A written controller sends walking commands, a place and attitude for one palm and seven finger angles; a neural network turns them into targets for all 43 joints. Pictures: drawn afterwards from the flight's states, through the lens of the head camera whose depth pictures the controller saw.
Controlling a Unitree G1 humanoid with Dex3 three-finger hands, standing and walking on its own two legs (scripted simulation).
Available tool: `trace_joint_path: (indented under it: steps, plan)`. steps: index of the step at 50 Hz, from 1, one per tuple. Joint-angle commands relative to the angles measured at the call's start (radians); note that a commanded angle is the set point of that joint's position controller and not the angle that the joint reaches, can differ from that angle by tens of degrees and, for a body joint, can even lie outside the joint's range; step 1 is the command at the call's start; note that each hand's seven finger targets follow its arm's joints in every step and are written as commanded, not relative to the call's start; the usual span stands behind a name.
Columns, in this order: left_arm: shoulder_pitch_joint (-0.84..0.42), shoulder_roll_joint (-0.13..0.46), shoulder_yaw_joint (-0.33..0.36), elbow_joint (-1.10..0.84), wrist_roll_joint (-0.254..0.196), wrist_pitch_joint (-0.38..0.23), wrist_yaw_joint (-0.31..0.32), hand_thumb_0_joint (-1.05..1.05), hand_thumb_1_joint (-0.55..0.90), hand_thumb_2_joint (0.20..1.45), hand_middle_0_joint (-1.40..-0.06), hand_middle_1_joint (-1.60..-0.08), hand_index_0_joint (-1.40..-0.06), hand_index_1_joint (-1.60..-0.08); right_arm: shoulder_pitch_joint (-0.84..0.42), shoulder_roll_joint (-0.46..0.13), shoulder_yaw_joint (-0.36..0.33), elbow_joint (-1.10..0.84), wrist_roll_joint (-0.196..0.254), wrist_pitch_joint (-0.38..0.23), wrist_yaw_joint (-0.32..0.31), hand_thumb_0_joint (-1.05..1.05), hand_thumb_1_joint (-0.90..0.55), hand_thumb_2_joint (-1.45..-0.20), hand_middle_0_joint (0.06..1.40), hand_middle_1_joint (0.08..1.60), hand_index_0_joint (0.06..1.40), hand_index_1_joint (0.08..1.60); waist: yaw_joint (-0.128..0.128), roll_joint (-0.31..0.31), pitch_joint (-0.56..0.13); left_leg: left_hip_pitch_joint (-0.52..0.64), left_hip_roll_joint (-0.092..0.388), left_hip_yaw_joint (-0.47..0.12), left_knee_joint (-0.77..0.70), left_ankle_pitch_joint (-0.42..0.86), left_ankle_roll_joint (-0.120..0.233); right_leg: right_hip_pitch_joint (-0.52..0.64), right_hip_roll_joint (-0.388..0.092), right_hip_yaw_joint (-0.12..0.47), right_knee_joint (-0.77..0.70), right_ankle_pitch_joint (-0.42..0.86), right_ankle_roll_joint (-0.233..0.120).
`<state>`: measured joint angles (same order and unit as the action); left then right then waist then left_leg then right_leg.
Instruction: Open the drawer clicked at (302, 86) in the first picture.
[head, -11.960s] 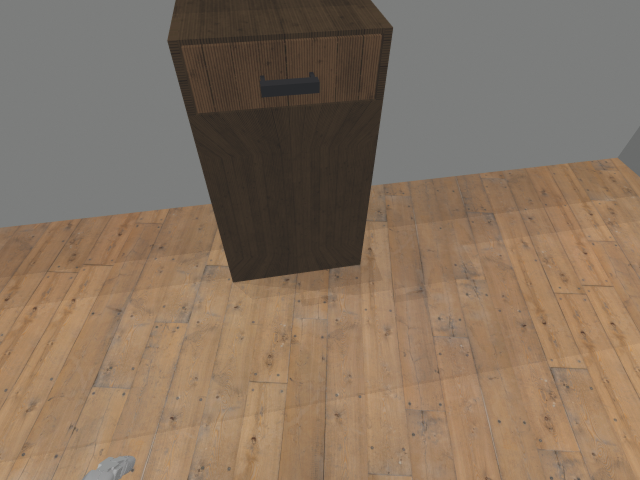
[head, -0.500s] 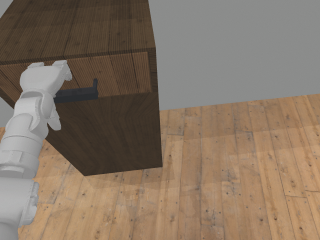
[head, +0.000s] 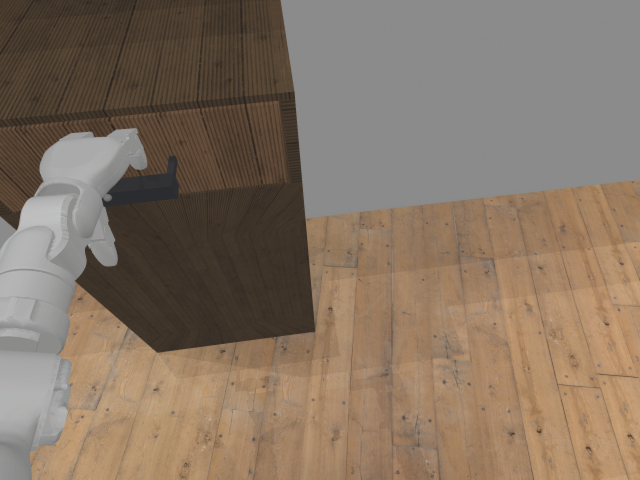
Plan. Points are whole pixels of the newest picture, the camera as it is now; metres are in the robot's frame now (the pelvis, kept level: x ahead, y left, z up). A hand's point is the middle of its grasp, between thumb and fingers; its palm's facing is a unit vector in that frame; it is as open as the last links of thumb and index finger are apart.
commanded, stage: move the hooked fingers above the handle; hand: left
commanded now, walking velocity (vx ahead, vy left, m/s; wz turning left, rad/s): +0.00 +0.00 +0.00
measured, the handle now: (130, 178) +0.51 +0.30 +0.04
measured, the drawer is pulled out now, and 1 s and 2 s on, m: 0.00 0.00 0.00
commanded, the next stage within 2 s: none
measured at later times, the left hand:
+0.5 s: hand (128, 194) +0.45 +0.27 +0.08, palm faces -0.13 -0.02 -0.99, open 13.8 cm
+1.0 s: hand (80, 202) +0.44 +0.33 +0.08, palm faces -0.17 +0.03 -0.99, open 13.8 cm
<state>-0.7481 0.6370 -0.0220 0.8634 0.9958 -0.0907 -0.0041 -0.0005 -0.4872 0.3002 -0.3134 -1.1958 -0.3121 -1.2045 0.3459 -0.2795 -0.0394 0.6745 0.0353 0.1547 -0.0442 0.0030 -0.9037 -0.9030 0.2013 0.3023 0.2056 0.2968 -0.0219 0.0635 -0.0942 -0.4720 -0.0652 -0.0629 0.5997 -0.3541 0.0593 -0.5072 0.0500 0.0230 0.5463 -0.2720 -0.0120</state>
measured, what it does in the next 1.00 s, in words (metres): stands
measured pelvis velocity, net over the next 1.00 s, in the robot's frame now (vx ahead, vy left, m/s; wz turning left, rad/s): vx -0.01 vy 0.00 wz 0.00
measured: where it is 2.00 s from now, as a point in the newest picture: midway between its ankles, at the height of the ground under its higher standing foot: outside the picture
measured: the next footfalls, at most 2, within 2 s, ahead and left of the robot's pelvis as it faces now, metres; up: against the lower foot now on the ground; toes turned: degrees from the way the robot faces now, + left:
none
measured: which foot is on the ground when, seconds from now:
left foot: down 0.00-1.00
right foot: down 0.00-1.00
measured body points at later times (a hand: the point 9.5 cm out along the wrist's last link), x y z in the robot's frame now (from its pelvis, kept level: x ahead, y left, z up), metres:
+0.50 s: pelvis +0.00 -0.01 +0.00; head +0.08 -0.01 +0.44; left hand +0.45 +0.27 +0.14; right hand +0.05 -0.28 -0.13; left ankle -0.05 +0.08 -0.73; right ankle -0.01 -0.12 -0.73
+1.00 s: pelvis -0.01 +0.00 +0.00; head +0.08 +0.00 +0.44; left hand +0.44 +0.33 +0.14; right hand +0.04 -0.27 -0.13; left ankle -0.05 +0.08 -0.73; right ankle -0.01 -0.12 -0.73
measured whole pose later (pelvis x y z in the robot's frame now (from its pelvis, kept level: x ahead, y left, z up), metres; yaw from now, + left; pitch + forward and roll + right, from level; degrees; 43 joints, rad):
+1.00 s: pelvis -0.01 +0.00 +0.00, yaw +0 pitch +15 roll -2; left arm -0.79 0.73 0.02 0.96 1.04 -0.18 0.01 0.00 -0.49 0.30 -0.33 -1.20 -0.33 -1.22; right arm 0.35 -0.27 -0.03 0.66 0.04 0.14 -0.08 0.00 -0.90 -0.90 0.20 0.30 0.21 0.30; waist -0.04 0.04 -0.09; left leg -0.52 -0.06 -0.06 0.62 -0.35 0.06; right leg -0.55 0.05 0.02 0.55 -0.26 -0.01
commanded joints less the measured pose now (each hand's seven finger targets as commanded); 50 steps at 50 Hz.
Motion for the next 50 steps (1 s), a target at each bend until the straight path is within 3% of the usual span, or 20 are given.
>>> trace_joint_path:
  steps: [1,2,5,7,11,12,14,17,20,23,26,28,30,32,33,36,41,44,47,50]
  plan:
    - [-0.544,0.358,0.177,-0.286,-0.006,-0.112,0.083,0.000,-0.500,0.300,-0.300,-1.200,-0.300,-1.200,0.046,-0.138,-0.052,-0.084,-0.011,-0.028,-0.034,0.000,-0.900,-0.900,0.200,0.300,0.200,0.300,-0.025,0.034,-0.396,0.169,0.034,0.011,-0.009,0.549,-0.016,0.204,-0.006,-0.009,0.007,0.325,-0.039]
    - [-0.576,0.419,0.222,-0.287,0.004,-0.119,0.113,0.000,-0.500,0.300,-0.300,-1.200,-0.300,-1.200,0.043,-0.143,-0.048,-0.077,-0.017,-0.030,-0.036,0.000,-0.900,-0.900,0.200,0.300,0.200,0.300,-0.018,0.059,-0.395,0.145,0.031,0.014,-0.006,0.541,-0.022,0.204,-0.006,-0.008,0.016,0.323,-0.043]
    - [-0.570,0.451,0.263,-0.206,0.038,-0.089,0.203,0.000,-0.500,0.300,-0.300,-1.200,-0.300,-1.200,0.039,-0.127,-0.041,-0.069,-0.020,-0.045,-0.024,0.000,-0.900,-0.900,0.200,0.300,0.200,0.300,0.002,0.121,-0.391,0.104,0.028,0.015,-0.004,0.541,-0.041,0.183,-0.003,-0.024,0.041,0.299,-0.051]
    - [-0.555,0.480,0.275,-0.151,0.051,-0.039,0.235,0.000,-0.500,0.300,-0.300,-1.200,-0.300,-1.200,0.030,-0.132,-0.038,-0.067,-0.025,-0.045,-0.017,0.000,-0.900,-0.900,0.200,0.300,0.200,0.300,0.007,0.096,-0.435,0.076,0.024,0.032,-0.001,0.527,-0.039,0.230,-0.003,-0.021,0.047,0.324,-0.048]
    - [-0.461,0.370,0.147,0.035,0.054,0.079,0.183,0.000,-0.500,0.300,-0.300,-1.200,-0.300,-1.200,0.032,-0.146,-0.036,-0.076,-0.011,-0.041,-0.011,0.000,-0.900,-0.900,0.200,0.300,0.200,0.300,-0.015,0.000,-0.389,0.029,0.033,0.063,-0.020,0.453,-0.028,0.257,-0.013,-0.020,0.024,0.343,-0.032]
    - [-0.431,0.356,0.137,0.052,0.043,0.084,0.150,0.000,-0.500,0.300,-0.300,-1.200,-0.300,-1.200,0.034,-0.151,-0.036,-0.083,-0.008,-0.035,-0.014,0.000,-0.900,-0.900,0.200,0.300,0.200,0.300,-0.015,-0.033,-0.426,0.037,0.034,0.068,-0.023,0.472,-0.024,0.304,-0.016,-0.013,0.017,0.378,-0.029]
    - [-0.404,0.301,0.074,0.043,0.029,0.079,0.075,0.000,-0.500,0.300,-0.300,-1.200,-0.300,-1.200,0.038,-0.160,-0.038,-0.098,0.003,-0.028,-0.024,0.000,-0.900,-0.900,0.200,0.300,0.200,0.300,-0.036,-0.089,-0.409,0.049,0.038,0.071,-0.023,0.458,-0.010,0.315,-0.021,-0.007,0.003,0.410,-0.018]
    - [-0.467,0.193,-0.017,-0.094,-0.006,-0.008,-0.009,0.000,-0.500,0.300,-0.300,-1.200,-0.300,-1.200,0.036,-0.157,-0.043,-0.105,0.004,-0.027,-0.040,0.000,-0.900,-0.900,0.200,0.300,0.200,0.300,-0.078,-0.105,-0.374,0.107,0.036,0.053,-0.020,0.463,0.004,0.271,-0.022,-0.002,-0.023,0.411,-0.014]
    - [-0.529,0.294,0.085,-0.235,-0.025,-0.120,-0.009,0.000,-0.500,0.300,-0.300,-1.200,-0.300,-1.200,0.043,-0.148,-0.050,-0.099,-0.003,-0.028,-0.055,0.000,-0.900,-0.900,0.200,0.300,0.200,0.300,-0.063,-0.032,-0.386,0.146,0.028,0.041,-0.008,0.463,0.006,0.235,-0.018,0.010,-0.015,0.375,-0.019]
    - [-0.616,0.404,0.189,-0.252,-0.012,-0.176,0.077,0.000,-0.500,0.300,-0.300,-1.200,-0.300,-1.200,0.056,-0.141,-0.048,-0.075,-0.009,-0.035,-0.056,0.000,-0.900,-0.900,0.200,0.300,0.200,0.300,-0.050,0.060,-0.364,0.122,0.029,0.017,0.001,0.478,-0.014,0.157,-0.009,-0.005,0.014,0.299,-0.037]
    - [-0.610,0.503,0.283,-0.173,0.026,-0.137,0.191,0.000,-0.500,0.300,-0.300,-1.200,-0.300,-1.200,0.055,-0.135,-0.041,-0.064,-0.017,-0.045,-0.042,0.000,-0.900,-0.900,0.200,0.300,0.200,0.300,-0.017,0.110,-0.389,0.061,0.024,0.017,0.014,0.488,-0.035,0.142,-0.004,-0.021,0.052,0.276,-0.047]
    - [-0.618,0.551,0.308,-0.156,0.046,-0.083,0.249,0.000,-0.500,0.300,-0.300,-1.200,-0.300,-1.200,0.044,-0.136,-0.035,-0.065,-0.029,-0.046,-0.029,0.000,-0.900,-0.900,0.200,0.300,0.200,0.300,0.002,0.148,-0.475,0.057,0.020,0.030,0.024,0.531,-0.042,0.197,-0.007,-0.019,0.073,0.330,-0.045]
    - [-0.547,0.525,0.287,-0.086,0.054,-0.012,0.263,0.000,-0.500,0.300,-0.300,-1.200,-0.300,-1.200,0.041,-0.136,-0.032,-0.067,-0.032,-0.039,-0.014,0.000,-0.900,-0.900,0.200,0.300,0.200,0.300,0.020,0.139,-0.520,0.061,0.027,0.042,0.026,0.609,-0.053,0.241,-0.008,-0.027,0.085,0.390,-0.043]
    - [-0.456,0.474,0.254,0.005,0.039,0.042,0.222,0.000,-0.500,0.300,-0.300,-1.200,-0.300,-1.200,0.049,-0.141,-0.034,-0.069,-0.027,-0.026,-0.006,0.000,-0.900,-0.900,0.200,0.300,0.200,0.300,0.018,0.052,-0.528,0.042,0.035,0.056,0.018,0.631,-0.045,0.300,-0.010,-0.023,0.068,0.442,-0.033]
    - [-0.443,0.504,0.270,0.019,0.035,0.054,0.205,0.000,-0.500,0.300,-0.300,-1.200,-0.300,-1.200,0.045,-0.148,-0.031,-0.068,-0.020,-0.017,-0.008,0.000,-0.900,-0.900,0.200,0.300,0.200,0.300,0.023,-0.013,-0.499,0.001,0.037,0.064,0.006,0.576,-0.035,0.326,-0.014,-0.017,0.060,0.446,-0.027]
    - [-0.428,0.517,0.262,0.044,0.026,0.077,0.171,0.000,-0.500,0.300,-0.300,-1.200,-0.300,-1.200,0.010,-0.152,-0.021,-0.086,-0.004,0.000,-0.022,0.000,-0.900,-0.900,0.200,0.300,0.200,0.300,0.023,-0.105,-0.426,-0.073,0.031,0.079,-0.038,0.444,-0.018,0.389,-0.024,-0.002,0.029,0.424,-0.016]
    - [-0.374,0.461,0.201,0.062,0.055,0.036,0.101,0.000,-0.500,0.300,-0.300,-1.200,-0.300,-1.200,0.010,-0.164,-0.025,-0.103,0.007,-0.001,-0.043,0.000,-0.900,-0.900,0.200,0.300,0.200,0.300,0.004,-0.110,-0.344,-0.039,0.039,0.076,-0.060,0.387,-0.007,0.329,-0.020,-0.003,-0.005,0.353,-0.019]
    - [-0.413,0.398,0.145,-0.027,0.056,-0.043,0.062,0.000,-0.500,0.300,-0.300,-1.200,-0.300,-1.200,0.043,-0.163,-0.040,-0.112,0.006,-0.018,-0.056,0.000,-0.900,-0.900,0.200,0.300,0.200,0.300,-0.031,-0.048,-0.369,0.054,0.043,0.064,-0.037,0.424,-0.001,0.256,-0.014,-0.003,-0.011,0.332,-0.021]
    - [-0.557,0.293,0.060,-0.169,0.023,-0.133,0.049,0.000,-0.500,0.300,-0.300,-1.200,-0.300,-1.200,0.069,-0.149,-0.055,-0.096,0.000,-0.033,-0.060,0.000,-0.900,-0.900,0.200,0.300,0.200,0.300,-0.086,0.033,-0.358,0.166,0.049,0.035,-0.011,0.453,-0.007,0.126,-0.010,-0.008,-0.021,0.259,-0.025]
    - [-0.618,0.325,0.105,-0.266,-0.003,-0.189,0.078,0.000,-0.500,0.300,-0.300,-1.200,-0.300,-1.200,0.091,-0.147,-0.068,-0.075,-0.009,-0.044,-0.058,0.000,-0.900,-0.900,0.200,0.300,0.200,0.300,-0.080,0.126,-0.438,0.276,0.051,0.001,0.025,0.555,-0.037,0.050,0.001,-0.018,0.005,0.230,-0.033]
